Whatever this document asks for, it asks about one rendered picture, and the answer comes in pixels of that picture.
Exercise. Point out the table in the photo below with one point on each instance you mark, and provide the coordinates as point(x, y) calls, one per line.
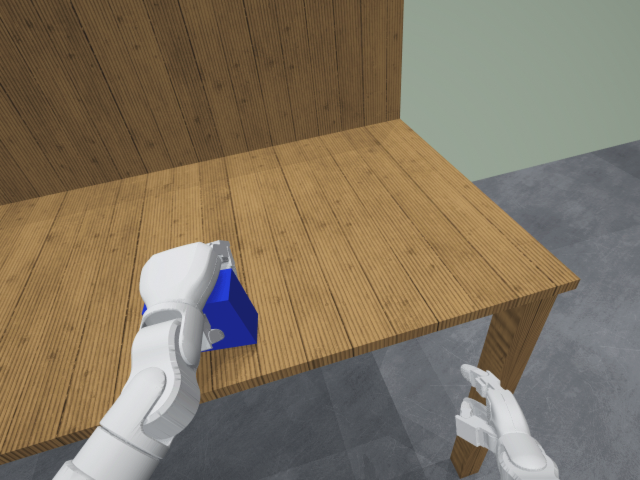
point(131, 127)

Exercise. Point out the sponge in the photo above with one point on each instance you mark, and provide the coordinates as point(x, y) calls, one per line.
point(230, 310)

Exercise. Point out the right robot hand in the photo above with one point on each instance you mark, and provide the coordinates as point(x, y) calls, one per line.
point(483, 425)

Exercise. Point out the left robot hand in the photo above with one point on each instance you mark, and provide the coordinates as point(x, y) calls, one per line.
point(187, 274)

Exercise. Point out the right robot forearm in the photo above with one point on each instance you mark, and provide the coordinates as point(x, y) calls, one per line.
point(521, 457)

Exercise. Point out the left robot forearm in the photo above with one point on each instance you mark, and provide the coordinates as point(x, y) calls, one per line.
point(159, 400)

